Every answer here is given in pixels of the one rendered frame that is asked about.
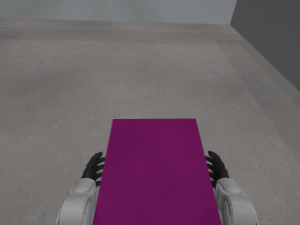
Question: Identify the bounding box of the right robot forearm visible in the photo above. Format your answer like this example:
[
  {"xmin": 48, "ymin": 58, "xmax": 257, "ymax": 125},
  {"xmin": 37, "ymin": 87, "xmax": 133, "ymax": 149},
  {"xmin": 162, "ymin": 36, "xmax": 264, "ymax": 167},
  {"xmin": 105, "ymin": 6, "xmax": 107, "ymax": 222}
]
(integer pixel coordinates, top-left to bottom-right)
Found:
[{"xmin": 215, "ymin": 177, "xmax": 260, "ymax": 225}]

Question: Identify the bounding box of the robot right hand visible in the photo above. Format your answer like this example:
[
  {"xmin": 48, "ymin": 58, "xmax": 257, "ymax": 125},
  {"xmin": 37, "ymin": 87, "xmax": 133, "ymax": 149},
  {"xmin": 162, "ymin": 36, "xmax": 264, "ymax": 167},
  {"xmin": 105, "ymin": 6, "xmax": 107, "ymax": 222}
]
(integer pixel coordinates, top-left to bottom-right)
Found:
[{"xmin": 205, "ymin": 150, "xmax": 230, "ymax": 189}]

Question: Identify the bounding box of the carton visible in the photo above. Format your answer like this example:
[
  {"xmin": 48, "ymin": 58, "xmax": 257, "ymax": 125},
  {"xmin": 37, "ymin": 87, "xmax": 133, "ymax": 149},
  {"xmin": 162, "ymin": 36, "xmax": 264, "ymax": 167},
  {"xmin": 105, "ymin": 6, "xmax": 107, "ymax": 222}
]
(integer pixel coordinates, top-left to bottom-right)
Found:
[{"xmin": 92, "ymin": 118, "xmax": 222, "ymax": 225}]

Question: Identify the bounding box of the left robot forearm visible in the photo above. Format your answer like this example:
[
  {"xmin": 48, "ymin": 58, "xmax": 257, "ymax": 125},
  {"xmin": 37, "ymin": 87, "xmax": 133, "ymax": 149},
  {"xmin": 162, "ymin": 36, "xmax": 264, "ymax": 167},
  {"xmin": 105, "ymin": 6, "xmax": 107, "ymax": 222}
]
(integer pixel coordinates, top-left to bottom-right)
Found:
[{"xmin": 54, "ymin": 178, "xmax": 97, "ymax": 225}]

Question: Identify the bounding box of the robot left hand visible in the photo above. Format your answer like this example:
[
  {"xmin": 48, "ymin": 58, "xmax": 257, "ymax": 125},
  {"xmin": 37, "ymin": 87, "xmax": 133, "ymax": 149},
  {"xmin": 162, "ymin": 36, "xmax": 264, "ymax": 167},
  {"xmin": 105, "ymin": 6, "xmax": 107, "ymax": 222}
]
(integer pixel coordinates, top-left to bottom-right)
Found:
[{"xmin": 82, "ymin": 152, "xmax": 105, "ymax": 187}]

